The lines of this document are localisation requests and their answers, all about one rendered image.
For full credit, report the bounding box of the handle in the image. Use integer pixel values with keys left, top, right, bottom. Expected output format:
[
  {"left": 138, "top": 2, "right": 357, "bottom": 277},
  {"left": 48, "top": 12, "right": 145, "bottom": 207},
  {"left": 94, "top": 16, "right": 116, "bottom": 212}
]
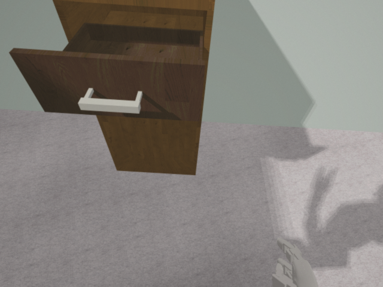
[{"left": 78, "top": 88, "right": 142, "bottom": 114}]

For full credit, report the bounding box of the right robot hand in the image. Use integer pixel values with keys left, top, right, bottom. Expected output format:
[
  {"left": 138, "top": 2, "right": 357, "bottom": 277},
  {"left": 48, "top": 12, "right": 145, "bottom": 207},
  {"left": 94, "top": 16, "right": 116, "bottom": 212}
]
[{"left": 272, "top": 238, "right": 318, "bottom": 287}]

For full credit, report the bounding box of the cabinet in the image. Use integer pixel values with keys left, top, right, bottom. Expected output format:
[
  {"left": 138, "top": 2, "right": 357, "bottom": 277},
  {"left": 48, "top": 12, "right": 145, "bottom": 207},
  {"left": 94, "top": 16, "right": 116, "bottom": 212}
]
[{"left": 53, "top": 0, "right": 215, "bottom": 175}]

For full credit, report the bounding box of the drawer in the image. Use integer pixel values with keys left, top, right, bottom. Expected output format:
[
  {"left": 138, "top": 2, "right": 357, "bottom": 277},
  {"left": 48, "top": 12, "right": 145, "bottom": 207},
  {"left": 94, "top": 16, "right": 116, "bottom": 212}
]
[{"left": 9, "top": 23, "right": 205, "bottom": 121}]

